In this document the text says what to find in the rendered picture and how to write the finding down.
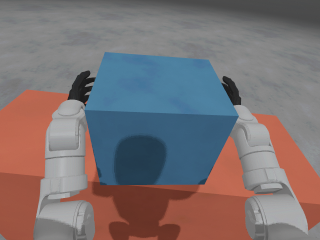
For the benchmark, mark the carton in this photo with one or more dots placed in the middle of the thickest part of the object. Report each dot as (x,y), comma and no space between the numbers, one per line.
(157,120)

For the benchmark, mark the pedestal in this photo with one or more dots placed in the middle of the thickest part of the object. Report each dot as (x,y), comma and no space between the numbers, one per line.
(211,211)

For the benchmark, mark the right robot upper arm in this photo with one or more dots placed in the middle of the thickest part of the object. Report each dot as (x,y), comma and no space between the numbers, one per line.
(275,217)

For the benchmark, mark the right robot forearm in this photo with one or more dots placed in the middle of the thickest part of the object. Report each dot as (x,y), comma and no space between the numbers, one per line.
(261,171)

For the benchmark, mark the left robot upper arm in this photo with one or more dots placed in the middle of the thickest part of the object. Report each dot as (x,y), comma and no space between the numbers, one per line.
(69,220)

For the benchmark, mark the robot right hand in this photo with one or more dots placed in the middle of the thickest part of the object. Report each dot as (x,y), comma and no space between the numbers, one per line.
(231,90)

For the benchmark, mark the left robot forearm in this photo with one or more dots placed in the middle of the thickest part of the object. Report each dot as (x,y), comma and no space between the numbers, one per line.
(65,151)

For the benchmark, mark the robot left hand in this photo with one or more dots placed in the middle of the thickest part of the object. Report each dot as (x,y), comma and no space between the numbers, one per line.
(79,90)

